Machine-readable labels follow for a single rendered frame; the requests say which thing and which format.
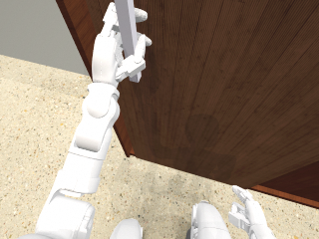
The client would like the right robot forearm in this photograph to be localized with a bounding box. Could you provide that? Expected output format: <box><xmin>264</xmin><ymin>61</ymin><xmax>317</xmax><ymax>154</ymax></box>
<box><xmin>248</xmin><ymin>224</ymin><xmax>276</xmax><ymax>239</ymax></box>

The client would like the wardrobe door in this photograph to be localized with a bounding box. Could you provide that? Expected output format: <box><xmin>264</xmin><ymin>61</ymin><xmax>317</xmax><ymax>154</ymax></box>
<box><xmin>86</xmin><ymin>0</ymin><xmax>319</xmax><ymax>190</ymax></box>
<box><xmin>258</xmin><ymin>160</ymin><xmax>319</xmax><ymax>202</ymax></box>

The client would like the left robot upper arm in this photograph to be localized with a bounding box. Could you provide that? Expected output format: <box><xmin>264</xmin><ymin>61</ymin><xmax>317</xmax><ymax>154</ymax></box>
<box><xmin>16</xmin><ymin>195</ymin><xmax>96</xmax><ymax>239</ymax></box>

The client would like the robot right hand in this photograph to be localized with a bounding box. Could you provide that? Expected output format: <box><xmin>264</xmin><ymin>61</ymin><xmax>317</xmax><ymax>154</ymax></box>
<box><xmin>228</xmin><ymin>185</ymin><xmax>267</xmax><ymax>235</ymax></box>

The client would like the robot left hand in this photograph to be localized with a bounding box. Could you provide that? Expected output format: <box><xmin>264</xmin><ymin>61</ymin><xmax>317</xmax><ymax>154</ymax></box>
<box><xmin>92</xmin><ymin>2</ymin><xmax>152</xmax><ymax>88</ymax></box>

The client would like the robot right shin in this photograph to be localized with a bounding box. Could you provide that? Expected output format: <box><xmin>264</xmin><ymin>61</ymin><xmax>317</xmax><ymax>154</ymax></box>
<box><xmin>190</xmin><ymin>200</ymin><xmax>208</xmax><ymax>239</ymax></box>

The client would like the robot right thigh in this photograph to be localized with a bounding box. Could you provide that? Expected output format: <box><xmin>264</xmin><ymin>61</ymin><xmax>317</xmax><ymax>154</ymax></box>
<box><xmin>191</xmin><ymin>202</ymin><xmax>231</xmax><ymax>239</ymax></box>

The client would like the handle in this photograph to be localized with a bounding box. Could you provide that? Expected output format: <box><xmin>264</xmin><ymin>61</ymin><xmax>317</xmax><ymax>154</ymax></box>
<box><xmin>114</xmin><ymin>0</ymin><xmax>142</xmax><ymax>83</ymax></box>

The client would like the left robot forearm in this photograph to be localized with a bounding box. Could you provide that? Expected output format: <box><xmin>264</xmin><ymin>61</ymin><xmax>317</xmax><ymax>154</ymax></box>
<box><xmin>35</xmin><ymin>83</ymin><xmax>120</xmax><ymax>233</ymax></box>

